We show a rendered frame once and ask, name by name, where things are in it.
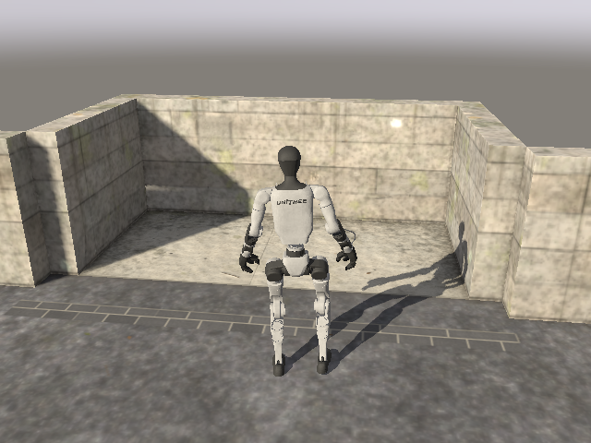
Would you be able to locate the robot right forearm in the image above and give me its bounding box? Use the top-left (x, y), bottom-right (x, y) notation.
top-left (332, 219), bottom-right (353, 253)

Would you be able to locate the robot left forearm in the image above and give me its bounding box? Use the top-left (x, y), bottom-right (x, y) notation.
top-left (241, 223), bottom-right (258, 257)

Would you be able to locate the robot right hand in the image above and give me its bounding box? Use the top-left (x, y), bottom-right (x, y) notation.
top-left (336, 247), bottom-right (357, 270)

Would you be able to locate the robot head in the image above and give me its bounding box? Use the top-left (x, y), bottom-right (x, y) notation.
top-left (275, 146), bottom-right (307, 190)

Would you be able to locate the robot right upper arm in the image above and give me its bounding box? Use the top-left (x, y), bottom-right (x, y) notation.
top-left (310, 185), bottom-right (340, 234)

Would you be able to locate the right robot foot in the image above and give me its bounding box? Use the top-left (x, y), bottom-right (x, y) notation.
top-left (317, 348), bottom-right (332, 374)

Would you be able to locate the robot left upper arm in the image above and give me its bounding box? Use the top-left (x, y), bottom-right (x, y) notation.
top-left (249, 187), bottom-right (272, 237)

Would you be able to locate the robot left hand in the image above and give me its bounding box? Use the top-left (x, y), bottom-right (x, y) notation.
top-left (239, 254), bottom-right (259, 273)

